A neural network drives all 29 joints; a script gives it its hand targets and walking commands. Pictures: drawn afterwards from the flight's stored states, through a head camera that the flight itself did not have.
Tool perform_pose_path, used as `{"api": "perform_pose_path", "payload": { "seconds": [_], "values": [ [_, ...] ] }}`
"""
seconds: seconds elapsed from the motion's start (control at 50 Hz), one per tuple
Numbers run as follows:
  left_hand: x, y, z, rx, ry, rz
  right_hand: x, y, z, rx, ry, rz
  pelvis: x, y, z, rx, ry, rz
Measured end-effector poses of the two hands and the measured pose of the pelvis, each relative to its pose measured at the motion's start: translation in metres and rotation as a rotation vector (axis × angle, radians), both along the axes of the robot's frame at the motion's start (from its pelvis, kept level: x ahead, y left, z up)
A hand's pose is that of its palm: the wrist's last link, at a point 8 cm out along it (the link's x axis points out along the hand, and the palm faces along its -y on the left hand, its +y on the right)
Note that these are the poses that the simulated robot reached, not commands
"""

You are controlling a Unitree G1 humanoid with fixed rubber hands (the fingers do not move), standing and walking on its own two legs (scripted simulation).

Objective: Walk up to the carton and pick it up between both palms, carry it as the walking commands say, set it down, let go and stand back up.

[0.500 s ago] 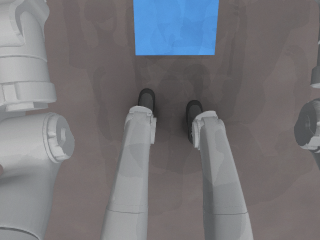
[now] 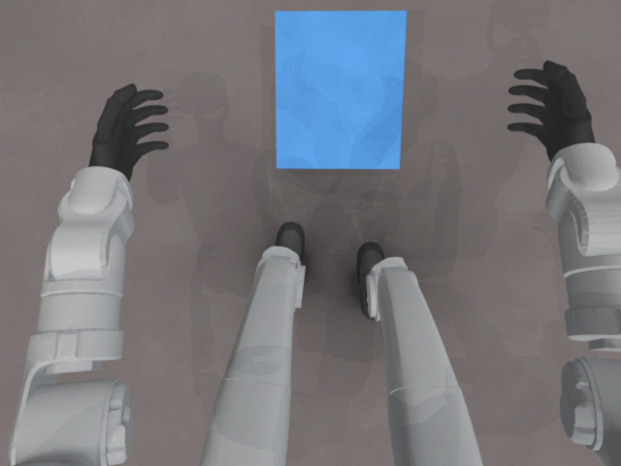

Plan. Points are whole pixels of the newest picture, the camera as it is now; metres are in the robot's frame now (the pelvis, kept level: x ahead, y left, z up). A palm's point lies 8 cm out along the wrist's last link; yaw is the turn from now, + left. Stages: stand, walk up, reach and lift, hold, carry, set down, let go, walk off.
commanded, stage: let go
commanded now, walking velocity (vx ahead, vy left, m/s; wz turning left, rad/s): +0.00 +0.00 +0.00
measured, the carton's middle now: (337, 100) +0.53 +0.00 -0.60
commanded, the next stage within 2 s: stand in 0.98 s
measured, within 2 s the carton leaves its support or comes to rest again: neither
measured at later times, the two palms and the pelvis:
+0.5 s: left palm (41, 353) +0.22 +0.26 -0.01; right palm out of the picture +0.26 -0.24 -0.02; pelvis +0.06 +0.00 +0.07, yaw +0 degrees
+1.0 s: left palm (35, 381) +0.21 +0.25 +0.01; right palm out of the picture +0.23 -0.25 +0.00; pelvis +0.07 +0.00 +0.08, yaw +0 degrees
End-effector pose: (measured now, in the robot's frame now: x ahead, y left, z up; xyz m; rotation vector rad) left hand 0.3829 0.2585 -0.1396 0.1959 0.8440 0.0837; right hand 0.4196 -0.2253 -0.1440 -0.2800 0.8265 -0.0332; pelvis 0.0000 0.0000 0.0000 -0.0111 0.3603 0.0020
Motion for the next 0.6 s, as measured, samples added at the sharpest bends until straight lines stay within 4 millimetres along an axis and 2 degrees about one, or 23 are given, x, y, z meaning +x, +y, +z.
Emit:
{"api": "perform_pose_path", "payload": {
  "seconds": [0.1,0.26,0.36,0.48,0.6],
  "values": [
    [-0.046,0.007,0.035,-0.002,0.032,0.008,-0.045,-0.005,0.033,0.008,0.028,-0.029,0.008,0.001,0.012,0.001,-0.014,0.001],
    [-0.080,0.007,0.093,-0.057,-0.041,0.051,-0.077,0.001,0.094,0.031,-0.048,-0.020,0.026,0.004,0.033,0.002,-0.030,0.003],
    [-0.113,0.006,0.112,-0.046,-0.026,0.066,-0.108,-0.002,0.110,0.030,-0.027,-0.017,0.040,0.004,0.049,0.006,-0.099,0.005],
    [-0.156,0.004,0.124,-0.038,0.036,0.075,-0.150,-0.012,0.121,0.017,0.030,-0.027,0.058,0.002,0.064,0.013,-0.175,0.005],
    [-0.174,-0.004,0.135,-0.042,0.041,0.062,-0.179,-0.015,0.127,0.029,0.063,-0.036,0.070,0.000,0.071,0.018,-0.235,0.004]
  ]
}}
